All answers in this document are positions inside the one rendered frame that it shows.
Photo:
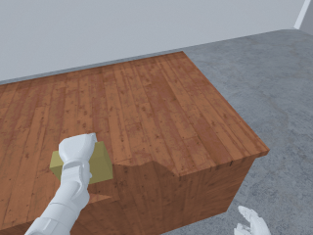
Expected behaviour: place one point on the robot left forearm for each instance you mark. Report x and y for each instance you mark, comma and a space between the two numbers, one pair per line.
69, 200

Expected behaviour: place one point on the sponge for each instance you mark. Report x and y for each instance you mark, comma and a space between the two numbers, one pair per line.
100, 164

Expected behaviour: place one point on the left robot hand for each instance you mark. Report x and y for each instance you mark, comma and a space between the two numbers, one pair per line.
78, 147

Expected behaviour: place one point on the right robot hand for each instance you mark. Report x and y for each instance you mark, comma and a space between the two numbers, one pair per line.
257, 224

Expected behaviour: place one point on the table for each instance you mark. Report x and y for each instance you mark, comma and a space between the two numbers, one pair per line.
179, 150

